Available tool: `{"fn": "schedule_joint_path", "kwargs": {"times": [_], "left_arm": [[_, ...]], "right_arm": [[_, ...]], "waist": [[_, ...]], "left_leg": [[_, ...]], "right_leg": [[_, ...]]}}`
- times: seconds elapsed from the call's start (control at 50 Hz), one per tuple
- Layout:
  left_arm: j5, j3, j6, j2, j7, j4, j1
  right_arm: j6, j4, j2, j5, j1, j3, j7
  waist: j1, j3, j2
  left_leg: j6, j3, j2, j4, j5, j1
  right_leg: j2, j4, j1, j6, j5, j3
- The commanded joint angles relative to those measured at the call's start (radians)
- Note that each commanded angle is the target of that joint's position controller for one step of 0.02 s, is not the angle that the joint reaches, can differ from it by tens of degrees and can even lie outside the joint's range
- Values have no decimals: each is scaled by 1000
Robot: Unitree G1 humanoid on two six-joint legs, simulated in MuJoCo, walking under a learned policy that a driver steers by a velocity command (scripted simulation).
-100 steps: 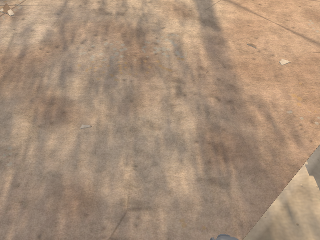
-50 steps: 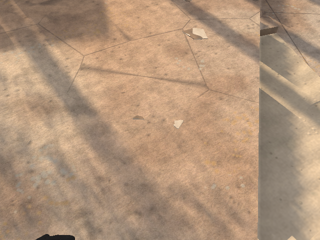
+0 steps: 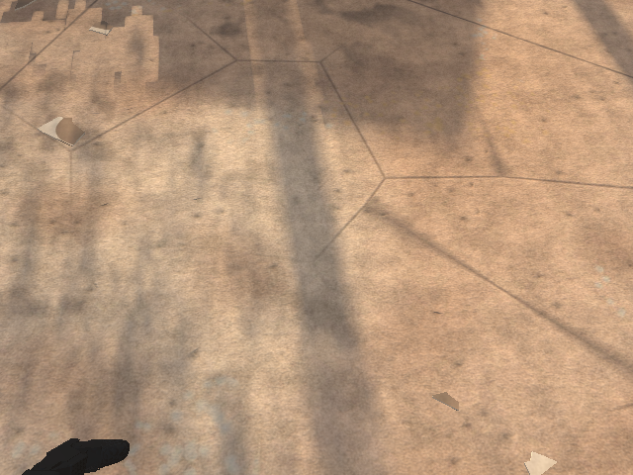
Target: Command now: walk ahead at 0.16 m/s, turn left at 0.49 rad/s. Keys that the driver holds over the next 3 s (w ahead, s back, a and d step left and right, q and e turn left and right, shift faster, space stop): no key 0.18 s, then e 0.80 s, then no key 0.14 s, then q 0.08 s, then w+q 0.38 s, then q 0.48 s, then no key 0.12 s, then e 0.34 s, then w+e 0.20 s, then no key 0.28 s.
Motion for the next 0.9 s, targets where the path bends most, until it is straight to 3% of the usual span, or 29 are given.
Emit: {"fn": "schedule_joint_path", "kwargs": {"times": [0.02,0.06,0.1,0.12,0.14,0.16,0.18,0.2,0.22,0.24,0.26,0.3,0.34,0.4,0.48,0.5,0.52,0.54,0.56,0.58,0.6,0.64,0.72,0.76,0.82,0.84,0.86,0.88,0.9], "left_arm": [[-11,13,0,56,-10,-39,14],[-9,18,-3,71,-19,-44,-9],[-2,30,-11,92,-23,-47,1],[2,34,-18,89,-24,-42,27],[14,38,-27,102,-20,-43,50],[35,44,-30,156,-11,-55,72],[50,40,-15,137,-8,-37,102],[22,16,-7,48,-13,-20,126],[7,2,-2,15,-21,-19,107],[1,3,9,25,-30,-14,84],[-9,11,20,55,-34,-22,40],[-9,35,45,119,-30,-39,-6],[-12,51,62,143,-22,-41,29],[-24,60,73,138,-9,-46,47],[-42,66,97,125,12,-51,41],[-39,61,97,105,14,-56,45],[-40,57,91,73,11,-95,3],[-33,64,81,98,7,-94,12],[-26,84,78,132,2,-76,43],[-32,91,86,136,1,-42,103],[-32,90,97,123,3,-24,138],[-36,75,111,79,1,-32,121],[-43,50,117,46,-22,-101,18],[-43,49,118,57,-35,-119,13],[-42,64,124,85,-45,-120,53],[-40,69,126,84,-44,-108,92],[-36,80,126,103,-35,-95,137],[-38,106,123,189,-21,-99,188],[-11,119,113,299,-15,-126,192]], "right_arm": [[8,-62,-147,5,-20,-41,-23],[14,-54,-136,-1,-3,-35,-24],[13,-55,-122,-5,-16,-29,-22],[11,-59,-112,-2,-41,-25,-21],[4,-63,-91,-6,-37,-18,-18],[-8,-76,-50,-29,8,-5,-15],[-10,-52,-40,-19,130,2,-16],[2,-33,-93,-22,137,-4,-14],[22,-28,-118,-18,77,-14,-16],[42,-20,-105,-19,38,-17,-19],[55,-24,-107,-24,14,-21,-19],[58,-25,-78,-17,-17,-17,-18],[46,-13,-58,-14,-20,-15,-23],[33,-3,-60,-10,-23,-22,-26],[12,14,-64,-14,11,-32,-15],[8,10,-103,-27,38,-42,-17],[12,23,-173,-43,45,-61,-19],[7,-11,-175,-61,-13,-61,-19],[-4,-36,-138,-67,-64,-48,-27],[-11,-50,-113,-53,-115,-40,-33],[-16,-56,-104,-32,-145,-38,-34],[-12,-48,-102,-17,-125,-35,-36],[14,-34,-139,-20,-67,-52,-41],[20,-33,-172,-14,-66,-63,-36],[16,-30,-185,7,-78,-69,-26],[12,-29,-180,18,-94,-68,-24],[4,-11,-153,18,-56,-62,-19],[-3,-12,-112,-14,-22,-51,-14],[-10,-79,-50,-58,-75,-24,-14]], "waist": [[17,-184,123],[3,-181,130],[16,-169,142],[43,-158,145],[57,-169,124],[31,-242,-2],[-3,-310,-211],[9,-330,-189],[27,-273,-112],[24,-229,-77],[18,-168,-75],[12,-109,-116],[34,-133,-138],[45,-168,-146],[13,-163,-133],[8,-162,-74],[23,-95,173],[13,-74,290],[32,-77,230],[66,-89,157],[77,-87,133],[57,-77,134],[-3,-95,192],[-8,-106,213],[14,-107,220],[43,-111,207],[58,-128,158],[60,-172,-32],[57,-185,-300]], "left_leg": [[113,-127,207,-8,548,30],[108,-180,235,33,496,78],[98,-237,253,92,454,110],[79,-243,234,131,417,105],[43,-228,184,191,348,76],[-4,-162,100,341,113,-15],[-75,-94,4,523,-398,-178],[-119,-97,57,593,-521,-201],[-146,-83,89,629,-487,-206],[-165,-52,104,630,-444,-214],[-174,-35,118,588,-402,-215],[-171,23,105,425,-352,-132],[-162,48,76,347,-290,-93],[-142,40,73,267,-220,-68],[-81,65,78,35,-58,89],[-37,-8,178,-4,-66,172],[54,-164,307,-73,-125,127],[157,-322,466,-152,29,79],[186,-310,497,-127,210,79],[153,-223,453,-89,315,96],[123,-157,421,-58,376,134],[110,-64,384,-42,459,171],[119,14,385,-35,433,220],[120,37,404,-30,436,187],[96,57,421,21,411,168],[66,84,409,71,384,138],[13,133,373,158,304,78],[-82,223,296,385,60,-116],[-166,212,140,648,-506,-423]], "right_leg": [[64,-146,192,5,140,-46],[62,-205,202,-11,128,-29],[60,-275,236,-46,88,-21],[58,-358,292,-70,142,-31],[14,-428,401,-105,336,-9],[-145,-379,581,-176,718,126],[-323,-372,743,-370,898,350],[-356,-422,704,-415,671,474],[-293,-443,655,-377,448,430],[-235,-464,599,-333,270,383],[-205,-492,527,-307,137,357],[-120,-528,415,-260,26,274],[-100,-527,439,-268,17,265],[-111,-531,467,-282,-29,311],[-58,-497,362,-221,-146,296],[-22,-424,257,-179,-204,252],[102,-272,116,-120,-287,71],[146,-32,78,-79,-388,-13],[113,173,64,-58,-416,19],[111,268,63,-46,-386,30],[100,318,34,-30,-338,29],[81,315,8,-4,-279,-5],[38,90,87,14,-244,-85],[37,-13,187,-3,-260,-127],[55,-190,289,-47,-189,-167],[73,-304,366,-74,-99,-186],[91,-410,487,-107,14,-163],[-45,-436,699,-168,348,45],[-324,-425,787,-390,683,436]]}}
Next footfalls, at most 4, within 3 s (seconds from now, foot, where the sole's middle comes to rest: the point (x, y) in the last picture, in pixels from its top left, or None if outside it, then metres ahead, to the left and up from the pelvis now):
0.14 right None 0.23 -0.13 -0.78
0.48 left None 0.13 0.11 -0.78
0.88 right None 0.12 -0.15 -0.78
1.30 left None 0.18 0.07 -0.78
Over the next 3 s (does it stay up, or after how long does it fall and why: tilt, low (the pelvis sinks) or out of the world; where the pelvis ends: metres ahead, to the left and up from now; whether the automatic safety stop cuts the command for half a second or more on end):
stays up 0.45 -0.17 -0.01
